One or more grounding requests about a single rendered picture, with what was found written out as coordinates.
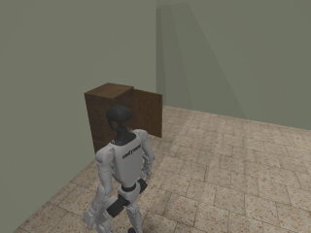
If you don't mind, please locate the cupboard door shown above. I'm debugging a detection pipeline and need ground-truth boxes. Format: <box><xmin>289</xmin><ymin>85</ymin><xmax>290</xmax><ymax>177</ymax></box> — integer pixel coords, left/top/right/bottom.
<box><xmin>133</xmin><ymin>88</ymin><xmax>162</xmax><ymax>138</ymax></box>

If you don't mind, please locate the robot head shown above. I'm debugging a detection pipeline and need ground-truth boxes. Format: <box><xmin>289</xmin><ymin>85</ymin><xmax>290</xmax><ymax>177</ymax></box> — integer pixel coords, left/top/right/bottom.
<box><xmin>105</xmin><ymin>105</ymin><xmax>137</xmax><ymax>147</ymax></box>

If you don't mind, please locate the robot right upper arm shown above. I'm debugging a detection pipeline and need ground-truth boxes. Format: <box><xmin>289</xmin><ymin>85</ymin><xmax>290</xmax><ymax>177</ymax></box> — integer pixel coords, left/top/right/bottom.
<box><xmin>133</xmin><ymin>129</ymin><xmax>155</xmax><ymax>162</ymax></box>

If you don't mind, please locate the robot left upper arm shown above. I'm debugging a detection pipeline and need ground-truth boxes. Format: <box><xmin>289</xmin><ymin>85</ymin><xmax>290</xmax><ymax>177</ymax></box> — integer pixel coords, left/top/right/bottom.
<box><xmin>94</xmin><ymin>146</ymin><xmax>114</xmax><ymax>196</ymax></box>

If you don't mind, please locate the right robot thigh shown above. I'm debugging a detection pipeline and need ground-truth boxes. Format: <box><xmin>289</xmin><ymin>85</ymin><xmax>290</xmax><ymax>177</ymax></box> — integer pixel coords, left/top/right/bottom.
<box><xmin>126</xmin><ymin>177</ymin><xmax>148</xmax><ymax>216</ymax></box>

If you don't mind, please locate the left robot hand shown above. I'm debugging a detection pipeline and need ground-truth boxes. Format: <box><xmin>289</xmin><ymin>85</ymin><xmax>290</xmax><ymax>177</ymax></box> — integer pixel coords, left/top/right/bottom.
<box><xmin>82</xmin><ymin>211</ymin><xmax>99</xmax><ymax>230</ymax></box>

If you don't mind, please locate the right robot hand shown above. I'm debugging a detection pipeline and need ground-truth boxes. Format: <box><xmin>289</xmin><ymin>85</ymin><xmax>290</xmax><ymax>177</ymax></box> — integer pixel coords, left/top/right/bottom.
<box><xmin>140</xmin><ymin>168</ymin><xmax>152</xmax><ymax>182</ymax></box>

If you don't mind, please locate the right robot forearm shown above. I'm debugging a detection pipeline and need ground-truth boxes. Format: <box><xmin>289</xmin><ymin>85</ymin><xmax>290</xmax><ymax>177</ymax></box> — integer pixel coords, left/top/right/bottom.
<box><xmin>143</xmin><ymin>157</ymin><xmax>156</xmax><ymax>173</ymax></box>

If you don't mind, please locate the left robot forearm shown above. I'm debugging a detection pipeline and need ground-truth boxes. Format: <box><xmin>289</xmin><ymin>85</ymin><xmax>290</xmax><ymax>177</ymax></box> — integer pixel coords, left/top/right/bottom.
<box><xmin>87</xmin><ymin>185</ymin><xmax>109</xmax><ymax>217</ymax></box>

